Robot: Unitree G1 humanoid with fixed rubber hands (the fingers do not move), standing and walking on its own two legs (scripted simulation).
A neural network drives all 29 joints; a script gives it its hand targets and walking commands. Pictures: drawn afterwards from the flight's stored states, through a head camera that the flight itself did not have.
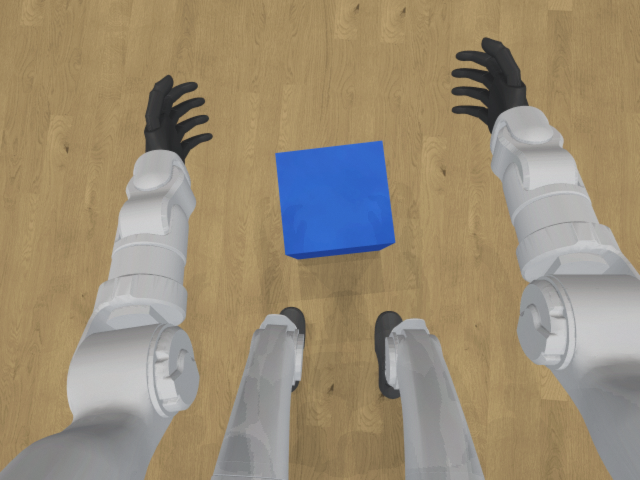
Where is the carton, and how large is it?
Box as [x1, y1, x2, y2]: [275, 141, 394, 258]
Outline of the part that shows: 381,141 275,153 285,254 295,258 306,258 378,250 394,242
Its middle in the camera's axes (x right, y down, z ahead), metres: +0.03 -0.06 +0.86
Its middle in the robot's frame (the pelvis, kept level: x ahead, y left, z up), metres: +0.47 +0.03 -0.51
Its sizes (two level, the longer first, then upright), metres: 0.210 0.200 0.250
